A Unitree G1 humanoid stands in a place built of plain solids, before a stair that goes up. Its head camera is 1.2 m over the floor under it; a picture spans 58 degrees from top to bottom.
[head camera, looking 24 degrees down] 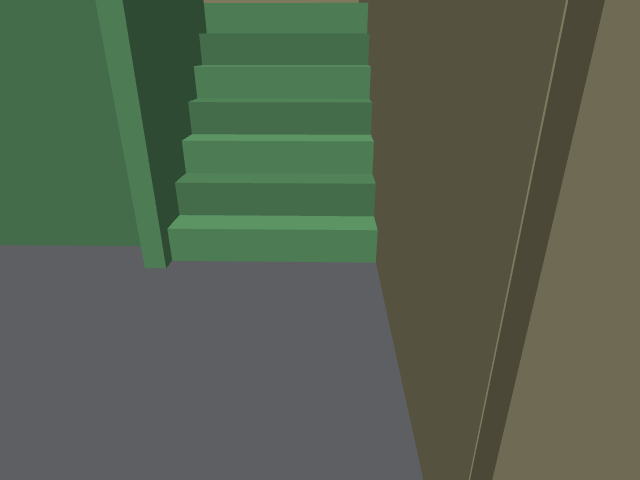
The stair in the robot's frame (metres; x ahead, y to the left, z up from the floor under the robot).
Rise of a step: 0.22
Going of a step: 0.23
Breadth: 1.30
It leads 1 degrees to the right of straight ahead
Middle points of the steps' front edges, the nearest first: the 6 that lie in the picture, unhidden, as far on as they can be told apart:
2.37 0.26 0.22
2.59 0.26 0.43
2.82 0.25 0.65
3.05 0.25 0.86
3.28 0.24 1.08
3.51 0.24 1.29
